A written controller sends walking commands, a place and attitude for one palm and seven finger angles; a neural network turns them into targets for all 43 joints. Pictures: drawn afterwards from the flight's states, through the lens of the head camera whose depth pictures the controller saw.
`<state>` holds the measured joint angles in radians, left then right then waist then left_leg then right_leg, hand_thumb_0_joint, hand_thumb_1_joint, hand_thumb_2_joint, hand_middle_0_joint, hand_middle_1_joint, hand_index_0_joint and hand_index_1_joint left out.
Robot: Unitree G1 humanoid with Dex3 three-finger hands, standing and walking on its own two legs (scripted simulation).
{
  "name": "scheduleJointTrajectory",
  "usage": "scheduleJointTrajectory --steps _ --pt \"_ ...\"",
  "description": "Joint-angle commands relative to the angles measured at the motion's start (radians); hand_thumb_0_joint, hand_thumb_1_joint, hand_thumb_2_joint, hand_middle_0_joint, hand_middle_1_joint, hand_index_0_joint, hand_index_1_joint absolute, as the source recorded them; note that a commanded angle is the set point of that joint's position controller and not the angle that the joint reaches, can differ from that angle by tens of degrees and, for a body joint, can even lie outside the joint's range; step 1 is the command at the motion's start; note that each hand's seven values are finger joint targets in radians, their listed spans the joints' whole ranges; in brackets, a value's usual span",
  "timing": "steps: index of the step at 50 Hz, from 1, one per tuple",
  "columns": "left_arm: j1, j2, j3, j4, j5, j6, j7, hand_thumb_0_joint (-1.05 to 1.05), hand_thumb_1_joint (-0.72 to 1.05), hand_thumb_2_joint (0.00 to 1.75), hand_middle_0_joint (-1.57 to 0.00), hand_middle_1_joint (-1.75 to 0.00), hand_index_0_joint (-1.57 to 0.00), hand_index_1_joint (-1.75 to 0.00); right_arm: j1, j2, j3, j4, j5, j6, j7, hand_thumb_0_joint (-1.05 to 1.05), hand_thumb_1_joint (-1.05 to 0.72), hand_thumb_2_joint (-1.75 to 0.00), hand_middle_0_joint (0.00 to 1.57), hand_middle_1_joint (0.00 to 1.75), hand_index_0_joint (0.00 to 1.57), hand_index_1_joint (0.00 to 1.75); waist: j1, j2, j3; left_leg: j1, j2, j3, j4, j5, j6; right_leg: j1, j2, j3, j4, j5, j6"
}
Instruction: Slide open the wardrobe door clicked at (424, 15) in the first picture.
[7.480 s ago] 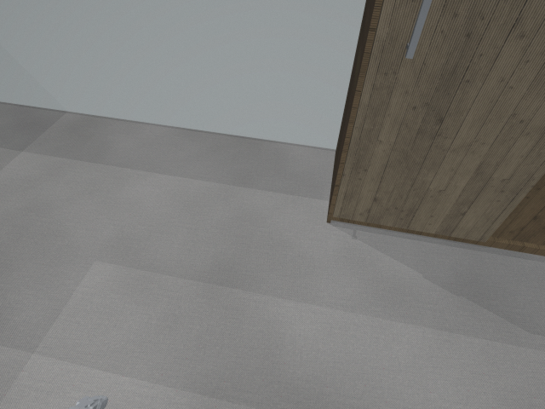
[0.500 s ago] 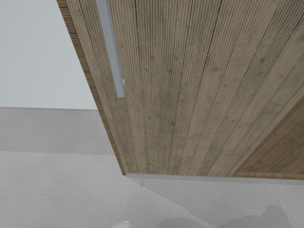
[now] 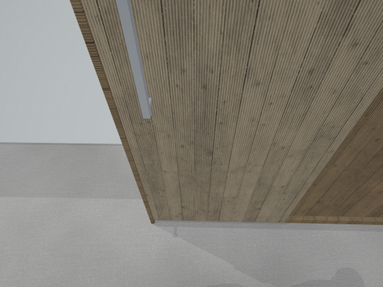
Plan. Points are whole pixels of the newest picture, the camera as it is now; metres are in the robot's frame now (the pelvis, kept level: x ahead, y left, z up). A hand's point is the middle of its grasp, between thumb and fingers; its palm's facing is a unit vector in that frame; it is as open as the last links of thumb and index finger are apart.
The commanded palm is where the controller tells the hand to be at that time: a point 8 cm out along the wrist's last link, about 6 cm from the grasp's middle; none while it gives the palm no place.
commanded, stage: come to a stop and stand still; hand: left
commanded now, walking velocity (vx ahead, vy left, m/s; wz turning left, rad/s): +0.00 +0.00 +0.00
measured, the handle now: (136, 48) +0.52 +0.14 +0.25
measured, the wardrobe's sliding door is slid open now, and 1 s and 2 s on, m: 0.00 0.00 0.00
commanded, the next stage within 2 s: look again from close up in 1.08 s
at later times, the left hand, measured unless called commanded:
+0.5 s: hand out of the picture -0.02 +0.14 -0.17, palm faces +0.04 -0.99 -0.16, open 7.4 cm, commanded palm none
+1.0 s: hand out of the picture -0.05 +0.23 -0.17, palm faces +0.06 -0.97 -0.23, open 7.4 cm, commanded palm none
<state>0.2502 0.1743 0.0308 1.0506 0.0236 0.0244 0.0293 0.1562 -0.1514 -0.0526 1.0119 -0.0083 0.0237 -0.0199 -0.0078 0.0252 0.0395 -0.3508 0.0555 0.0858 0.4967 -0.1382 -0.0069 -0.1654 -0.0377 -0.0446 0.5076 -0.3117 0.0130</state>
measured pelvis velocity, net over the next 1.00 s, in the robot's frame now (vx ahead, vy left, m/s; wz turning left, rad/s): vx -0.04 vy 0.03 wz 0.04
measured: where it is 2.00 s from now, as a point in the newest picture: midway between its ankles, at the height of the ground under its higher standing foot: outside the picture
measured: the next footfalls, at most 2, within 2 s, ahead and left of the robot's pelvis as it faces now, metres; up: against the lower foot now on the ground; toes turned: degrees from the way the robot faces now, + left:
none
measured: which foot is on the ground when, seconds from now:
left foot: down 0.00-1.00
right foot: down 0.00-1.00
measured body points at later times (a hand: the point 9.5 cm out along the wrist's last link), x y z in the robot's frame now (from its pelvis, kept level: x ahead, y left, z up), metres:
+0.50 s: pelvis -0.01 -0.02 +0.01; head +0.00 -0.02 +0.46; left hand -0.02 +0.19 -0.16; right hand -0.06 -0.22 -0.16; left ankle +0.04 +0.13 -0.73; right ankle -0.03 -0.12 -0.73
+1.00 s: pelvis -0.04 +0.03 +0.00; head -0.05 +0.05 +0.45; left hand -0.05 +0.28 -0.16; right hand +0.03 -0.20 -0.14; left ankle +0.04 +0.13 -0.73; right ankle -0.03 -0.12 -0.73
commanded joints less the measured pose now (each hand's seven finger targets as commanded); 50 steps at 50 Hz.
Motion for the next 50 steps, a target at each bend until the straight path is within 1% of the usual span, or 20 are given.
scheduleJointTrajectory --steps 1,4,8,9,10,20,24,25,26,27,28,29,30,31,32,35,36,42,46,50 --pt "0.001 0.138 0.018 -0.045 -0.001 -0.028 0.009 0.00 0.90 0.90 -0.20 -0.30 -0.20 -0.30 0.022 -0.059 -0.011 -0.035 -0.010 0.011 0.012 0.00 -0.90 -0.90 0.20 0.30 0.20 0.30 -0.002 -0.282 0.087 0.080 0.012 -0.069 0.085 -0.195 -0.013 -0.275 -0.223 0.247 -0.371 -0.236 -0.117" --pt "-0.021 0.105 0.008 -0.031 -0.011 -0.032 0.006 0.00 0.90 0.90 -0.20 -0.30 -0.20 -0.30 0.137 -0.057 0.007 0.033 -0.011 -0.003 0.007 0.00 -0.90 -0.90 0.20 0.30 0.20 0.30 -0.037 -0.163 0.071 0.139 0.015 -0.068 0.036 -0.049 -0.007 -0.228 -0.152 0.144 -0.274 -0.087 -0.096" --pt "0.049 0.070 0.000 0.005 -0.018 -0.039 0.004 0.00 0.90 0.90 -0.20 -0.30 -0.20 -0.30 0.169 -0.084 0.023 0.073 -0.008 -0.024 -0.008 0.00 -0.90 -0.90 0.20 0.30 0.20 0.30 -0.008 -0.082 0.072 0.154 0.055 -0.105 -0.077 0.055 -0.009 -0.143 -0.084 0.110 -0.221 0.022 -0.050" --pt "0.058 0.072 0.000 0.025 -0.019 -0.033 0.005 0.00 0.90 0.90 -0.20 -0.30 -0.20 -0.30 0.159 -0.079 0.024 0.087 -0.006 -0.025 -0.009 0.00 -0.90 -0.90 0.20 0.30 0.20 0.30 0.002 0.003 0.060 0.154 0.051 -0.115 -0.093 0.056 -0.008 -0.121 -0.087 0.093 -0.209 0.022 -0.043" --pt "0.060 0.081 0.000 0.033 -0.021 -0.031 0.004 0.00 0.90 0.90 -0.20 -0.30 -0.20 -0.30 0.166 -0.079 0.029 0.092 -0.005 -0.026 -0.010 0.00 -0.90 -0.90 0.20 0.30 0.20 0.30 0.004 0.019 0.055 0.139 0.050 -0.119 -0.104 0.055 -0.008 -0.087 -0.076 0.090 -0.202 0.035 -0.038" --pt "0.072 0.056 0.000 0.058 -0.021 -0.026 0.006 0.00 0.90 0.90 -0.20 -0.30 -0.20 -0.30 0.225 -0.054 0.028 0.129 -0.006 -0.019 -0.015 0.00 -0.90 -0.90 0.20 0.30 0.20 0.30 0.000 -0.040 0.075 0.130 0.035 -0.101 -0.100 -0.032 -0.012 -0.102 -0.077 0.092 -0.238 -0.078 -0.045" --pt "0.088 0.040 0.000 0.060 -0.020 -0.028 0.007 0.00 0.90 0.90 -0.20 -0.30 -0.20 -0.30 0.237 -0.043 0.026 0.130 -0.005 -0.025 -0.017 0.00 -0.90 -0.90 0.20 0.30 0.20 0.30 0.000 -0.043 0.061 0.135 0.041 -0.106 -0.100 -0.012 -0.007 -0.095 -0.072 0.083 -0.221 -0.041 -0.044" --pt "0.194 0.064 -0.011 0.074 0.001 -0.066 0.042 0.00 0.90 0.90 -0.20 -0.30 -0.20 -0.30 0.083 -0.066 0.034 0.052 -0.003 -0.046 -0.004 0.00 -0.90 -0.90 0.20 0.30 0.20 0.30 0.066 -0.075 0.095 0.019 0.017 -0.073 0.140 -0.050 -0.028 -0.083 -0.140 0.196 -0.217 0.503 -0.012" --pt "0.140 0.116 0.001 0.038 0.003 -0.083 0.041 0.00 0.90 0.90 -0.20 -0.30 -0.20 -0.30 0.151 -0.033 0.041 -0.008 -0.006 -0.048 -0.004 0.00 -0.90 -0.90 0.20 0.30 0.20 0.30 -0.022 -0.070 0.024 0.016 0.005 -0.080 0.111 -0.118 -0.019 0.030 -0.218 0.162 -0.144 0.893 -0.055" --pt "0.149 0.105 0.001 0.018 0.000 -0.089 0.039 0.00 0.90 0.90 -0.20 -0.30 -0.20 -0.30 0.212 -0.011 0.039 0.001 -0.003 -0.059 -0.005 0.00 -0.90 -0.90 0.20 0.30 0.20 0.30 -0.017 -0.144 -0.121 0.062 -0.003 -0.059 0.066 -0.110 0.004 0.121 -0.191 0.102 -0.038 0.985 -0.072" --pt "0.143 0.086 -0.004 0.011 -0.009 -0.089 0.038 0.00 0.90 0.90 -0.20 -0.30 -0.20 -0.30 0.234 -0.033 0.036 0.006 -0.002 -0.065 -0.008 0.00 -0.90 -0.90 0.20 0.30 0.20 0.30 -0.016 -0.185 -0.189 0.092 -0.008 -0.072 0.043 -0.005 0.012 0.171 -0.149 0.062 0.010 0.950 -0.065" --pt "0.152 0.075 -0.004 -0.001 -0.013 -0.085 0.037 0.00 0.90 0.90 -0.20 -0.30 -0.20 -0.30 0.235 -0.047 0.033 0.004 0.002 -0.065 -0.010 0.00 -0.90 -0.90 0.20 0.30 0.20 0.30 -0.006 -0.185 -0.183 0.108 0.005 -0.086 0.033 0.075 0.023 0.143 -0.126 0.061 0.011 0.816 -0.058" --pt "0.151 0.064 -0.007 -0.008 -0.012 -0.077 0.035 0.00 0.90 0.90 -0.20 -0.30 -0.20 -0.30 0.220 -0.060 0.031 0.002 0.002 -0.063 -0.012 0.00 -0.90 -0.90 0.20 0.30 0.20 0.30 -0.001 -0.142 -0.134 0.116 0.018 -0.096 0.033 0.110 0.026 0.077 -0.110 0.060 -0.006 0.644 -0.055" --pt "0.144 0.059 -0.009 -0.018 -0.006 -0.065 0.034 0.00 0.90 0.90 -0.20 -0.30 -0.20 -0.30 0.210 -0.063 0.030 -0.003 -0.001 -0.062 -0.012 0.00 -0.90 -0.90 0.20 0.30 0.20 0.30 0.002 -0.006 -0.066 0.116 0.030 -0.103 0.021 0.162 0.027 0.013 -0.090 0.057 -0.015 0.452 -0.055" --pt "0.141 0.063 -0.009 -0.025 -0.005 -0.053 0.032 0.00 0.90 0.90 -0.20 -0.30 -0.20 -0.30 0.193 -0.070 0.034 -0.004 0.000 -0.057 -0.012 0.00 -0.90 -0.90 0.20 0.30 0.20 0.30 0.007 0.036 0.010 0.074 0.038 -0.133 0.006 0.148 0.034 -0.034 -0.067 0.051 -0.041 0.258 -0.051" --pt "0.134 0.067 -0.008 -0.046 0.000 -0.036 0.024 0.00 0.90 0.90 -0.20 -0.30 -0.20 -0.30 0.165 -0.102 0.023 -0.044 -0.006 -0.038 -0.004 0.00 -0.90 -0.90 0.20 0.30 0.20 0.30 0.003 -0.013 0.135 -0.037 0.022 -0.179 -0.078 -0.197 0.039 -0.136 -0.044 0.061 -0.109 -0.117 -0.054" --pt "0.133 0.075 -0.006 -0.055 0.004 -0.035 0.023 0.00 0.90 0.90 -0.20 -0.30 -0.20 -0.30 0.174 -0.108 0.019 -0.049 -0.010 -0.039 -0.002 0.00 -0.90 -0.90 0.20 0.30 0.20 0.30 0.001 0.030 0.124 -0.037 0.027 -0.191 -0.096 -0.207 0.043 -0.129 -0.038 0.053 -0.093 -0.105 -0.053" --pt "0.170 0.091 -0.002 -0.084 0.006 -0.026 0.012 0.00 0.90 0.90 -0.20 -0.30 -0.20 -0.30 0.138 -0.172 0.006 -0.098 -0.014 -0.036 0.001 0.00 -0.90 -0.90 0.20 0.30 0.20 0.30 0.016 0.079 0.033 -0.065 0.055 -0.284 -0.215 -0.409 0.064 -0.067 -0.012 0.015 -0.035 -0.086 -0.042" --pt "0.194 0.113 -0.002 -0.085 0.007 -0.032 0.005 0.00 0.90 0.90 -0.20 -0.30 -0.20 -0.30 0.110 -0.196 0.003 -0.107 -0.012 -0.037 0.002 0.00 -0.90 -0.90 0.20 0.30 0.20 0.30 0.027 0.056 0.015 -0.050 0.051 -0.287 -0.226 -0.396 0.068 -0.056 -0.017 0.034 -0.060 -0.055 -0.048" --pt "0.178 0.142 -0.003 -0.084 0.005 -0.040 0.002 0.00 0.90 0.90 -0.20 -0.30 -0.20 -0.30 0.107 -0.211 0.005 -0.096 -0.008 -0.039 0.006 0.00 -0.90 -0.90 0.20 0.30 0.20 0.30 0.015 -0.004 0.030 -0.013 0.038 -0.265 -0.201 -0.352 0.056 -0.105 -0.036 0.072 -0.108 -0.083 -0.050"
